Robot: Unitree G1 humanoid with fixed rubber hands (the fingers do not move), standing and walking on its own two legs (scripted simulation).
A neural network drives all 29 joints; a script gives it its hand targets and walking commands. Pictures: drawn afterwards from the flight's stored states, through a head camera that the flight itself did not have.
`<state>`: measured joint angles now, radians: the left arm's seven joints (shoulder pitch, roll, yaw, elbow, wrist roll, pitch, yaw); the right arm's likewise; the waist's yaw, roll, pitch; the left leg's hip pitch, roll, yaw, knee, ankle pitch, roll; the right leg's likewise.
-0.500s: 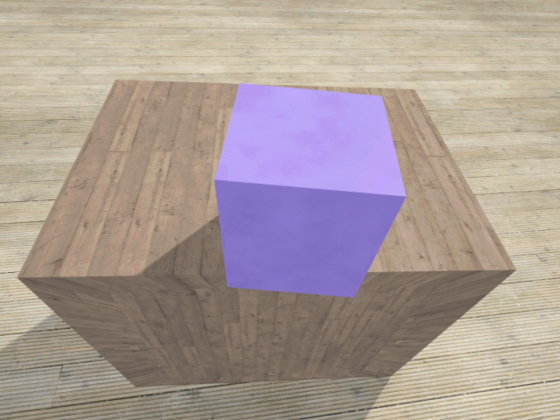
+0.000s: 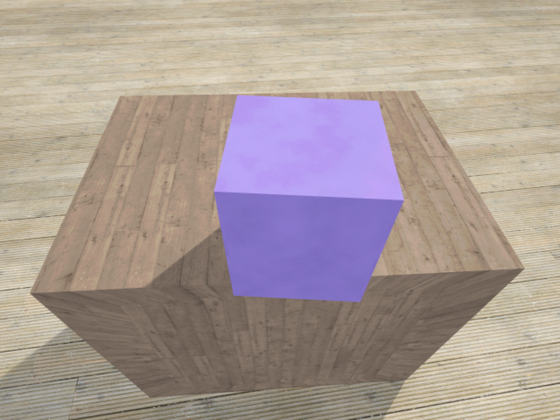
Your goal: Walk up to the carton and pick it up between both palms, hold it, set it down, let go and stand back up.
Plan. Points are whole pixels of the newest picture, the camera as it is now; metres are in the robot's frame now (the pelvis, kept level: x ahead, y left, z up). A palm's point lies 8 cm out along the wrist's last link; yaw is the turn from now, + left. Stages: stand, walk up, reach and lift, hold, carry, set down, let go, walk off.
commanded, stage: stand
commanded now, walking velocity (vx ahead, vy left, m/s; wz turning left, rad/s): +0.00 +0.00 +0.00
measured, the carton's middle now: (301, 203) +0.42 -0.02 +0.08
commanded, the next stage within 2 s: reach and lift in 0.02 s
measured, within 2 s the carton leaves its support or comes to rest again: neither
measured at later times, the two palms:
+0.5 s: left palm out of the picture +0.11 +0.21 -0.12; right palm out of the picture +0.11 -0.19 -0.12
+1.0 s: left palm out of the picture +0.07 +0.21 -0.08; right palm out of the picture +0.07 -0.19 -0.08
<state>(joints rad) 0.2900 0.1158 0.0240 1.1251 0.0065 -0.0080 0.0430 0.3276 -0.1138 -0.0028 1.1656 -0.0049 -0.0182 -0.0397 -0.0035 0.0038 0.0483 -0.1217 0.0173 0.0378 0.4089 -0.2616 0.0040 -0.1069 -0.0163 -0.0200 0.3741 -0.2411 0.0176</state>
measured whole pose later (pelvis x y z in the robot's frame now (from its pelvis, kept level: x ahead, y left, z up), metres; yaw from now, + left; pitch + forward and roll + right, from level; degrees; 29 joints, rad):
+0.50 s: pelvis -0.05 +0.00 +0.00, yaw +1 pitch +9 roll +0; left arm 0.02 0.17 -0.02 0.70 -0.07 0.40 0.00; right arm 0.02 -0.10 -0.01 0.71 0.05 0.41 -0.06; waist 0.00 0.00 -0.05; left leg -0.43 0.01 0.03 0.44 -0.17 0.01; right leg -0.41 -0.03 -0.02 0.42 -0.16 0.02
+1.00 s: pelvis -0.08 +0.00 +0.00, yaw +0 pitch -1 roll +0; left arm 0.23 0.16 -0.02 0.38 -0.08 0.34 0.01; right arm 0.23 -0.10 0.03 0.33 0.07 0.38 -0.09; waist 0.00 0.01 0.03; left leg -0.28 0.01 0.03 0.44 -0.15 0.01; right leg -0.27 -0.02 -0.01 0.43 -0.15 0.01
